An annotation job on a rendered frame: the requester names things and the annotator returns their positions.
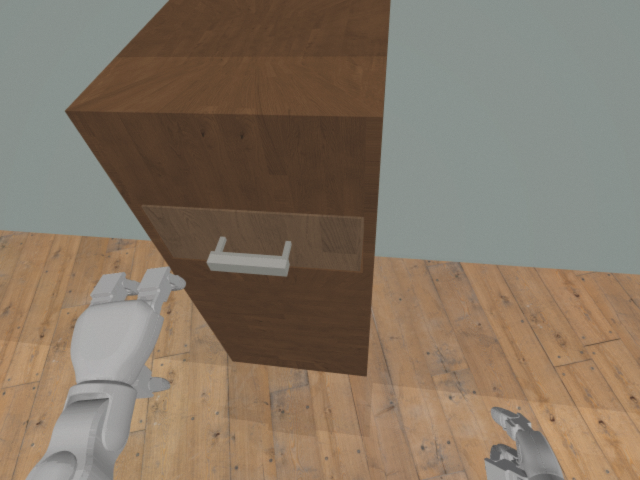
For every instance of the handle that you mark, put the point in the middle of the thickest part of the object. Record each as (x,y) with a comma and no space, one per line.
(249,263)

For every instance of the cabinet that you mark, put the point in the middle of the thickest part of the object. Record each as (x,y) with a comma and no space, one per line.
(257,105)

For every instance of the left robot forearm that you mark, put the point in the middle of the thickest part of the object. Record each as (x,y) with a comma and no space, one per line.
(90,433)

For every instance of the right robot hand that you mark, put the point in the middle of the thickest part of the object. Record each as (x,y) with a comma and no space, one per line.
(533,455)

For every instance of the left robot hand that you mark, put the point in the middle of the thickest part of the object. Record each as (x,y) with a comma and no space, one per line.
(113,338)

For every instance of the drawer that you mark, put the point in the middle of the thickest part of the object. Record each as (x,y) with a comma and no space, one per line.
(318,241)

